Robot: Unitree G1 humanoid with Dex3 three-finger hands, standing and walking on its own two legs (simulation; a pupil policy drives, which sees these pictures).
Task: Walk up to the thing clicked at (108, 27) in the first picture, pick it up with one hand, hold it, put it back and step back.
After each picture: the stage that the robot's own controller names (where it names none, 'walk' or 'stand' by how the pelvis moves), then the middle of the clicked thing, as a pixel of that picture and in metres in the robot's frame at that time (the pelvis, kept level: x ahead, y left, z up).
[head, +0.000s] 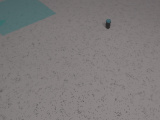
stand; (108, 23) +1.81 -0.34 -0.72
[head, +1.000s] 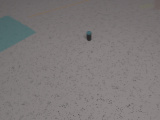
walk; (89, 36) +1.70 +0.06 -0.69
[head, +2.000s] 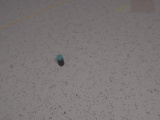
walk; (60, 60) +1.11 +0.35 -0.71
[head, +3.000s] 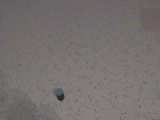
walk; (59, 94) +0.72 +0.30 -0.72
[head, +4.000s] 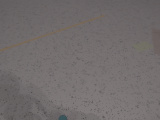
walk; out of the picture +0.49 +0.19 -0.71
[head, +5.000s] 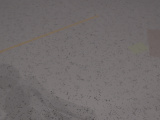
stand; out of the picture +0.39 +0.20 -0.71
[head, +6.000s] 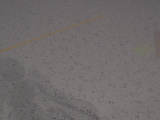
stand; out of the picture +0.38 +0.19 -0.72
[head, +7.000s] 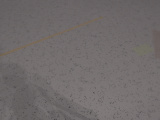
stand; out of the picture +0.39 +0.20 -0.73
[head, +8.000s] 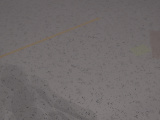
stand; out of the picture +0.38 +0.21 -0.73
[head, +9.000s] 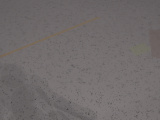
stand; out of the picture +0.37 +0.21 -0.73
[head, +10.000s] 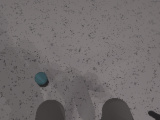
go down; (42, 80) +0.43 +0.20 -0.45
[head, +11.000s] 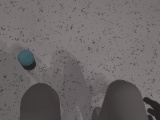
go down; (27, 61) +0.46 +0.23 -0.31
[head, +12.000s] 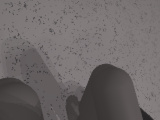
close in; out of the picture +0.45 +0.27 -0.23
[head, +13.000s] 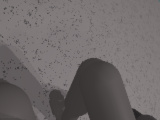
close; out of the picture +0.44 +0.29 -0.23
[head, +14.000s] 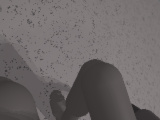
lift; out of the picture +0.41 +0.26 -0.23
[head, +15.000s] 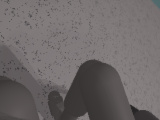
lift; out of the picture +0.40 +0.25 -0.23
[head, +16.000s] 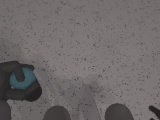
lift; (27, 85) +0.33 +0.20 -0.03
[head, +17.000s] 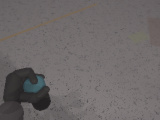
hold; (38, 93) +0.32 +0.17 +0.00
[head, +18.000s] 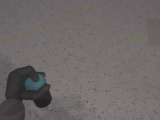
hold; (39, 91) +0.33 +0.17 +0.00
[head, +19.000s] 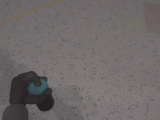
crouch; (42, 95) +0.33 +0.16 -0.06
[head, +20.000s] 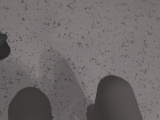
lower; out of the picture +0.48 +0.24 -0.10
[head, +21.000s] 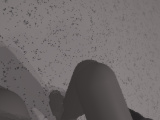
lower; out of the picture +0.44 +0.28 -0.24
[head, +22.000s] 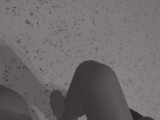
lower; out of the picture +0.44 +0.28 -0.24
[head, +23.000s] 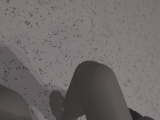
lower; out of the picture +0.44 +0.28 -0.24
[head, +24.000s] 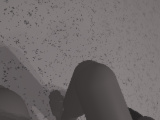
lower; out of the picture +0.44 +0.28 -0.24
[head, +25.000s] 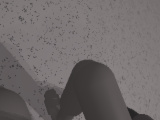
open; out of the picture +0.43 +0.26 -0.24
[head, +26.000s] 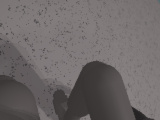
stand; out of the picture +0.43 +0.27 -0.24
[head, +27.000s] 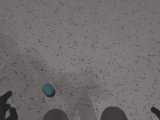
walk; (49, 91) +0.42 +0.20 -0.51
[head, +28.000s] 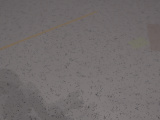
stand; out of the picture +0.38 +0.18 -0.66
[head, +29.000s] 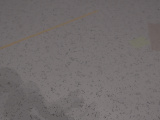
stand; out of the picture +0.38 +0.18 -0.67
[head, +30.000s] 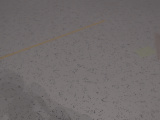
stand; out of the picture +0.41 +0.17 -0.72
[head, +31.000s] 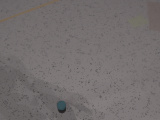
walk; (61, 107) +0.45 +0.12 -0.71
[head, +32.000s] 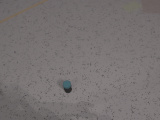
walk; (67, 86) +0.63 +0.14 -0.69
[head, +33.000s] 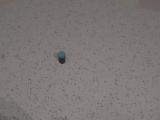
walk; (61, 57) +0.94 +0.19 -0.69
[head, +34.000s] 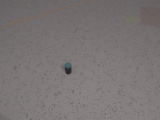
stand; (68, 68) +1.02 +0.17 -0.71
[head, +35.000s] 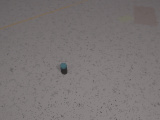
stand; (63, 68) +1.04 +0.21 -0.72
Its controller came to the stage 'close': yes
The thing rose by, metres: 0.70
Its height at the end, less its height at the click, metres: +0.00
